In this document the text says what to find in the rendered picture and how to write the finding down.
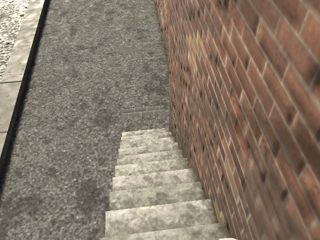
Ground stairs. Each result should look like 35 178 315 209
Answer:
99 127 229 240

